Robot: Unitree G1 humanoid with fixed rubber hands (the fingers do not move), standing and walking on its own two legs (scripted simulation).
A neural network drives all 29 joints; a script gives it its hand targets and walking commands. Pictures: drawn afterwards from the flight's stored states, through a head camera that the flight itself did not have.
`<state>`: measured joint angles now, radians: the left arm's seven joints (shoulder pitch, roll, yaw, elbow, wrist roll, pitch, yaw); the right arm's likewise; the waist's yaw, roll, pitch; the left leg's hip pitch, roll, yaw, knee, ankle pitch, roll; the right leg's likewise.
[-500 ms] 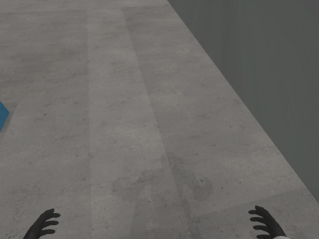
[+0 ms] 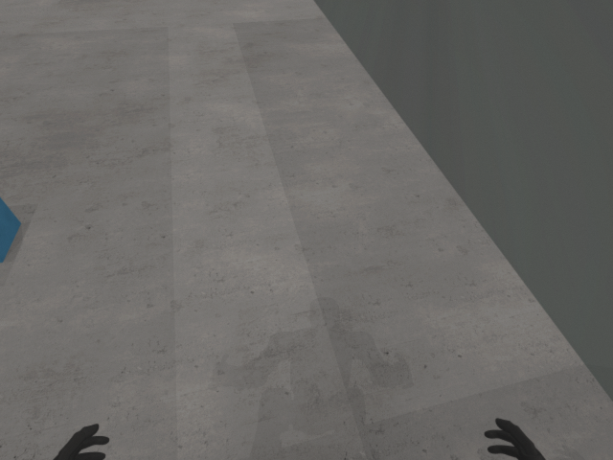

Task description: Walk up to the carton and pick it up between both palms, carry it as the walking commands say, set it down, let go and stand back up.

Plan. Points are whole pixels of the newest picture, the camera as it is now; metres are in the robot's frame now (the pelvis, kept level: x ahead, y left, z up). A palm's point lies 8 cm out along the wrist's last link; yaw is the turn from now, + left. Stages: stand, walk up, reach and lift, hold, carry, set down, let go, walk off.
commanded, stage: stand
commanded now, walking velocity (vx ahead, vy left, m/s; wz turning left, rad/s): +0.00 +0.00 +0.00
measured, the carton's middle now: out of the picture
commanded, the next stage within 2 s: walk up in 0.90 s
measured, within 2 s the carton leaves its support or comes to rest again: neither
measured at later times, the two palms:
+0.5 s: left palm out of the picture +0.10 +0.31 -0.10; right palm out of the picture +0.10 -0.31 -0.10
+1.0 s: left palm out of the picture +0.10 +0.31 -0.10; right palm out of the picture +0.11 -0.31 -0.10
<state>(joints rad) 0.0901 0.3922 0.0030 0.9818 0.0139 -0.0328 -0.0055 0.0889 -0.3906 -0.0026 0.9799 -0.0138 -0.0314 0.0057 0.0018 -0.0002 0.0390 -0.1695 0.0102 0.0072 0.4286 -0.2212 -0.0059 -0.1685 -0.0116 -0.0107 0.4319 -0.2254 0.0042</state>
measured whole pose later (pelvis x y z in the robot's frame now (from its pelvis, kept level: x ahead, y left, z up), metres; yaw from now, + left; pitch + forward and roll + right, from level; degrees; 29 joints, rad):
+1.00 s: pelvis +0.01 +0.00 +0.01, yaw +0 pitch -2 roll +0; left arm 0.08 0.40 0.00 1.06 0.01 -0.02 0.00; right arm 0.08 -0.40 -0.01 1.06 -0.01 -0.02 0.00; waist 0.00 0.00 0.04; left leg -0.12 0.01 0.00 0.34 -0.18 -0.01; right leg -0.12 -0.01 -0.01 0.34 -0.19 0.01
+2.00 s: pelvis +0.04 +0.10 +0.00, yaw +30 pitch +0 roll +2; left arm 0.49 0.28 0.05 0.95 0.02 -0.06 0.01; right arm 0.06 -0.30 -0.05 0.80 -0.02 0.04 0.10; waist 0.07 0.03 0.03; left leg -0.61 0.07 0.00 0.92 -0.13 -0.04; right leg 0.05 -0.15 -0.21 0.29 -0.32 0.08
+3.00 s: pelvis +0.39 +0.49 -0.01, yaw +48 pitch +1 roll +0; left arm 0.51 0.23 0.07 1.02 0.02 -0.06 -0.01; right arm 0.03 -0.25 -0.02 0.91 -0.02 0.00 0.09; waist 0.08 0.02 0.06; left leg -0.50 0.09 0.09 0.62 -0.15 -0.02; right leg 0.02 -0.16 -0.19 0.34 -0.35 0.11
